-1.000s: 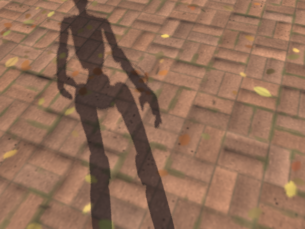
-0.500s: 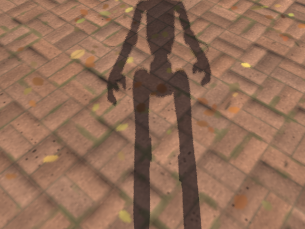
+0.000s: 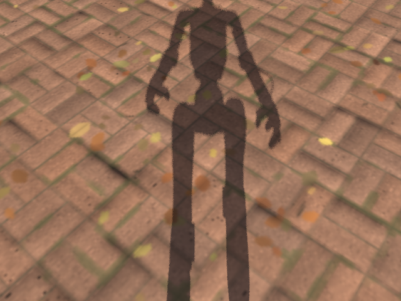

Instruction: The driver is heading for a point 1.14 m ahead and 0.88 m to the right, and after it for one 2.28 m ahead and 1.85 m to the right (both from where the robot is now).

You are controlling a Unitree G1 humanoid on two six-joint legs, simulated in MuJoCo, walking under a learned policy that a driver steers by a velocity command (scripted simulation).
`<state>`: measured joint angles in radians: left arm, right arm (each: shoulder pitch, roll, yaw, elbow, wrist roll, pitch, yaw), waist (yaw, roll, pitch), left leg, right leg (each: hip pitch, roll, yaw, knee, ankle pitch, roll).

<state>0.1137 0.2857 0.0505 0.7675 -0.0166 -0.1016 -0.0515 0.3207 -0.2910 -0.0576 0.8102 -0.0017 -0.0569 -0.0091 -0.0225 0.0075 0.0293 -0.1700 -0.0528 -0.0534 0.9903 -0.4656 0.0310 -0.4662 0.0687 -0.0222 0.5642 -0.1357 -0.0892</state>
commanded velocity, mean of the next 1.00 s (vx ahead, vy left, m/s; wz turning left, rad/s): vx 0.44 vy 0.00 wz -0.54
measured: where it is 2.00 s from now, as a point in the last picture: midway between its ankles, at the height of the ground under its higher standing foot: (262, 251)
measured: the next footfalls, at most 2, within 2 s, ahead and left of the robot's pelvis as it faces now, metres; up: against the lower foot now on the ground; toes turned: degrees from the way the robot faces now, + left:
left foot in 0.42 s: +0.43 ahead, +0.10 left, +0.00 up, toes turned -19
right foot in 0.90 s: +0.58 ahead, -0.25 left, +0.00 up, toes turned -33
